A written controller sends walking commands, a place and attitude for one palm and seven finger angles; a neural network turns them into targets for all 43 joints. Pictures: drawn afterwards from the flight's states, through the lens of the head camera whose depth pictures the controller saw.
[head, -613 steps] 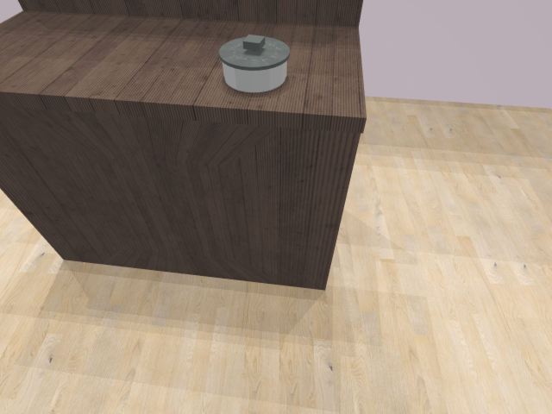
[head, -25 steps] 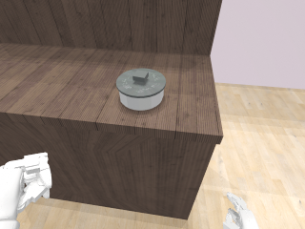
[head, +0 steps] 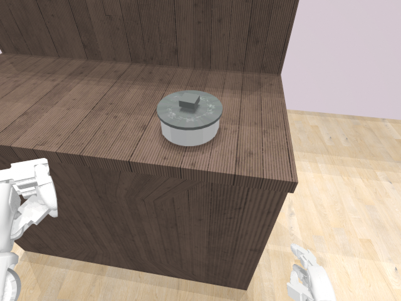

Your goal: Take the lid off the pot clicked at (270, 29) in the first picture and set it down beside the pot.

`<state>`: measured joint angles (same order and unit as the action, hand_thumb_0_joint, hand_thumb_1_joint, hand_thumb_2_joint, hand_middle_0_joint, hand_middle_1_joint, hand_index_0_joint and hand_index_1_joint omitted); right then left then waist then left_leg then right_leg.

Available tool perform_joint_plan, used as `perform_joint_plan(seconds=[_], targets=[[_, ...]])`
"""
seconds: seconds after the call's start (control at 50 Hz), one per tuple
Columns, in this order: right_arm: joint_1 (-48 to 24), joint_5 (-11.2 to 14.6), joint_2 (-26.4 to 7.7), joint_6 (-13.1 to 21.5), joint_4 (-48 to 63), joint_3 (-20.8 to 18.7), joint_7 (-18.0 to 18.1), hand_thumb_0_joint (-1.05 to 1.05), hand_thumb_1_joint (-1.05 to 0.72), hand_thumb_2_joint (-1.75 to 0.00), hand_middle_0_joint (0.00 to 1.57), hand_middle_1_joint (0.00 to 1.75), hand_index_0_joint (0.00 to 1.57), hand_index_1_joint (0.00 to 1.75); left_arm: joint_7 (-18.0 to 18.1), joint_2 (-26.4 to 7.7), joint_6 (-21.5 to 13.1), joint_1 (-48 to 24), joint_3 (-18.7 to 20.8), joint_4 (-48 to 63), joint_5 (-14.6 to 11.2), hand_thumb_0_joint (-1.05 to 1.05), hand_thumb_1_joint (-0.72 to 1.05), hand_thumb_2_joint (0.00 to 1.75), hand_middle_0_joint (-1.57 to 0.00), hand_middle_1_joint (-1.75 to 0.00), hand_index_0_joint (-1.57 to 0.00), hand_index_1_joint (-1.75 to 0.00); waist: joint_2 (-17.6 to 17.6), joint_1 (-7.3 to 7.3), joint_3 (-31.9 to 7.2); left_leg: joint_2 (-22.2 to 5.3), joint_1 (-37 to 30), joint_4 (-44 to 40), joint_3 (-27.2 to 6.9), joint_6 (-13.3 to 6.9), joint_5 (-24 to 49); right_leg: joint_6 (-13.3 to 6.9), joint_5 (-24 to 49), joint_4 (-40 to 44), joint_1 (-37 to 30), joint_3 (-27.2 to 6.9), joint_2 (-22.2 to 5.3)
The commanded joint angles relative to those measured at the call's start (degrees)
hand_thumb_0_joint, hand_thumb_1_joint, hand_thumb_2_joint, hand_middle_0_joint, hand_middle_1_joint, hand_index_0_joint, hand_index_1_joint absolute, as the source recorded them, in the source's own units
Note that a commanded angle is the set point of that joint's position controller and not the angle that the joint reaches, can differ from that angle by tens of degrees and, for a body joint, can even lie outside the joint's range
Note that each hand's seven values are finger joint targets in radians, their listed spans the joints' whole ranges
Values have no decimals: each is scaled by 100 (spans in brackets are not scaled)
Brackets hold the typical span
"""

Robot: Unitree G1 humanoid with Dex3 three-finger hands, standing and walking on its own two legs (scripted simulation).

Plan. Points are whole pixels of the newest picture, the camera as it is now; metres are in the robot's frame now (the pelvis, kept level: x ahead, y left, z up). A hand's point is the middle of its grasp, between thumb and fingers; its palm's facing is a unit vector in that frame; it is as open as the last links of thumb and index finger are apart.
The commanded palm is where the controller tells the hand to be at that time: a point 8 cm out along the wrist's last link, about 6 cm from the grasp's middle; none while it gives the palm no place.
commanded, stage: raise the hand higher, near the body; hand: left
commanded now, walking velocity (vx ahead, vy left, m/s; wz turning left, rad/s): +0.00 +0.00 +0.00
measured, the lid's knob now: (189, 100) +0.53 +0.12 +0.15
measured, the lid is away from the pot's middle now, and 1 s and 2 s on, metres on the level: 0.00 0.00 0.00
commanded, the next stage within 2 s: reach forward and open the fingers in 0.02 s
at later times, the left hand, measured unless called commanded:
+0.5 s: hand (50, 175) +0.21 +0.26 +0.21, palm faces +0.37 -0.17 -0.91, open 3.0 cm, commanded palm +0.17 +0.26 +0.25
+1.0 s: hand (76, 158) +0.25 +0.24 +0.20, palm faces +0.04 -0.05 -1.00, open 8.1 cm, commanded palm +0.21 +0.24 +0.27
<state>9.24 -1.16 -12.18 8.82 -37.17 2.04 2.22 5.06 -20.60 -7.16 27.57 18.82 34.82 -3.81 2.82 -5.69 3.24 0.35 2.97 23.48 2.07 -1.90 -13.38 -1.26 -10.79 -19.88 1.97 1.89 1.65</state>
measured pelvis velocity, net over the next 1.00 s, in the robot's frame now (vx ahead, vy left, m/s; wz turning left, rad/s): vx -0.03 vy -0.01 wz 0.02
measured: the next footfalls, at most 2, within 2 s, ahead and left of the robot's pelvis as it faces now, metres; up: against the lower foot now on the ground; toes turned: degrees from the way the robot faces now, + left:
none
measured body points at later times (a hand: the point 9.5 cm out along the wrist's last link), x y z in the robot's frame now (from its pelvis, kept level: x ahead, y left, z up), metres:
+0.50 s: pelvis -0.01 +0.00 +0.00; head -0.03 -0.05 +0.44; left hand +0.18 +0.27 +0.25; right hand +0.25 -0.19 -0.08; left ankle +0.00 +0.09 -0.74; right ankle +0.01 -0.11 -0.74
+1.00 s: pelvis -0.03 -0.01 +0.00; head -0.04 -0.07 +0.44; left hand +0.24 +0.24 +0.26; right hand +0.20 -0.22 -0.10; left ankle +0.00 +0.09 -0.74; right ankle +0.01 -0.11 -0.74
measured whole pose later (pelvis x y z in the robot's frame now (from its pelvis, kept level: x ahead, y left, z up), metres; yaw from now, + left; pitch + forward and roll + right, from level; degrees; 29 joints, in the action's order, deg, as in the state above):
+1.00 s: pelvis -0.03 -0.01 +0.00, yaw +1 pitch -5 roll +1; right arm 3.9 2.1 -17.2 -5.7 -36.7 3.2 1.1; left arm -20.1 -39.5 11.2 -9.5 3.0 12.4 40.7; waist 7.6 -5.4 2.1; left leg 1.6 7.7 22.1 1.2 -1.5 -9.3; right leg -2.0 -10.0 -23.8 8.8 2.9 0.3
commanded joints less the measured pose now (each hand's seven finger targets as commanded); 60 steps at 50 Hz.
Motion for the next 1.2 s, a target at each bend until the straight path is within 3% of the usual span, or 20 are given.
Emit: perform_joint_plan(seconds=[0.0,0.1,0.12,0.14,0.16,0.2,0.28,0.34,0.42,0.48,0.54,0.62,0.78,0.82,0.84,0.9,0.94,1.02,1.06,1.18], targets=[[-899,-4,-675,296,911,-269,68,0,-90,-90,20,30,20,30,96,-976,-369,-872,653,1131,-53,0,90,90,-130,-150,-130,-150,-25,44,-280,-184,-149,-395,-363,83,779,-69,242,499,457,-244,-176],[-920,-7,-674,274,853,-284,65,0,-90,-90,20,30,20,30,95,-1025,-421,-1091,764,1176,-77,0,90,90,-130,-150,-130,-150,-3,28,-405,-192,-208,-392,-328,82,885,-77,348,493,376,-246,-186],[-1271,-64,-964,-128,1117,-117,13,0,-90,-90,20,30,20,30,299,-1735,315,-861,351,1074,1727,0,88,92,-130,-146,-130,-146,556,-73,-280,-51,619,-366,-293,250,965,-68,577,-58,419,-236,-171],[-1385,-34,-881,-328,1409,-141,-65,0,-90,-90,20,30,20,30,423,-1578,579,-1551,293,1913,1772,0,85,94,-129,-143,-129,-143,936,-117,-535,-66,755,-352,-300,345,1047,-119,515,-256,294,-23,-284],[-1284,-39,-884,-471,1337,-223,-82,0,-90,-90,20,30,20,30,554,-1773,828,-1299,418,1578,2162,0,83,96,-129,-139,-129,-139,954,-209,-626,-91,764,-307,-291,336,942,-152,355,-325,371,-78,-246],[-1403,2,-978,-840,1478,-225,-148,0,-90,-90,20,30,20,30,616,-2053,1319,-943,475,1547,2750,0,79,100,-128,-132,-128,-132,622,-283,-913,-47,797,-177,-233,270,1026,-170,398,-399,325,-183,-197],[-1717,123,-989,-1254,1489,-238,-190,0,-90,-90,20,30,20,30,411,-2144,1876,-1653,77,977,3673,0,69,109,-126,-118,-126,-118,-201,-115,-844,24,802,-71,-283,122,797,-117,71,-339,668,-247,-151],[-1905,213,-1032,-1330,1521,-215,-194,0,-90,-90,20,30,20,30,146,-2410,2077,-2204,-14,1135,4035,0,61,115,-124,-107,-124,-107,-13,-135,-1450,43,581,-63,-318,121,1062,-90,427,-423,351,-281,-160],[-2102,311,-951,-1370,1431,-142,-167,0,-90,-90,20,30,20,30,-281,-2438,2354,-2277,-142,374,4185,0,48,124,-121,-93,-121,-93,-219,-123,-1029,75,533,-180,-352,103,1114,-83,580,-284,381,-293,-69],[-2028,264,-922,-1372,1256,-108,-84,0,-90,-90,20,30,20,30,-590,-2548,2297,-3311,-456,218,4339,0,38,130,-119,-83,-119,-83,-54,-70,-941,80,410,-318,-354,55,1011,-56,406,-187,388,-190,-139],[-2059,271,-923,-1309,1275,-62,-89,0,-90,-90,20,30,20,30,-889,-2835,2350,-3697,-395,391,4422,0,28,136,-116,-72,-116,-72,356,-145,-1381,97,258,-352,-353,67,1253,-78,653,-207,19,-252,-117],[-2108,343,-886,-1365,1227,-20,-116,0,-90,-90,20,30,20,30,-1325,-2867,2442,-3674,-404,-470,4510,0,13,145,-112,-58,-112,-58,139,-89,-788,93,445,-491,-326,70,998,-92,399,-10,253,-284,4],[-1997,293,-913,-1217,1145,-32,-79,0,-90,-90,20,30,20,30,-1921,-3273,2004,-5085,-558,-666,4575,0,-16,161,-104,-29,-104,-29,221,-47,-1272,186,365,-499,-279,4,739,-34,-1,70,196,-224,-100],[-2017,301,-896,-1121,1234,-42,-112,0,-90,-90,20,30,20,30,-2029,-3341,1973,-4797,-421,-799,4572,0,-24,166,-101,-22,-101,-22,364,-91,-1426,202,337,-458,-309,6,818,-61,68,66,155,-300,-38],[-1911,274,-937,-1148,1110,-24,-97,0,-90,-90,20,30,20,30,-2102,-3458,1918,-5076,-406,-1038,4588,0,-27,168,-100,-19,-100,-19,132,-82,-1468,231,395,-439,-252,0,885,-39,122,51,76,-226,-131],[-1871,317,-980,-1172,1110,-55,-70,0,-90,-90,20,30,20,30,-2288,-3323,1808,-5396,-640,-1563,4540,0,-38,174,-96,-8,-96,-8,-89,1,-972,226,557,-522,-218,-8,510,13,-243,189,417,-197,-137],[-1826,311,-989,-1101,1166,-79,-108,0,-90,-90,20,30,20,30,-2362,-3421,1718,-5555,-580,-1355,4530,0,-39,174,-96,-8,-96,-8,-41,-50,-1416,263,475,-507,-253,-27,597,-1,-198,130,178,-193,-162],[-1823,330,-994,-1034,1201,-120,-110,0,-90,-90,20,30,20,30,-2451,-3462,1686,-5566,-539,-1706,4527,0,-40,174,-94,-8,-94,-8,120,-23,-1330,261,426,-477,-250,-34,602,-11,-191,192,351,-274,-80],[-1767,300,-1025,-1065,1130,-115,-84,0,-90,-90,20,30,20,30,-2516,-3663,1612,-5998,-474,-1977,4542,0,-40,174,-93,-8,-93,-8,-288,-37,-1278,287,541,-477,-190,-53,605,29,-158,171,297,-236,-181],[-1783,331,-1018,-1057,1185,-137,-101,0,-90,-90,20,30,20,30,-2663,-3434,1582,-6548,-822,-1965,4530,0,-40,174,-92,-8,-92,-8,-22,9,-1432,321,437,-488,-166,-70,610,23,-90,154,334,-216,-174]])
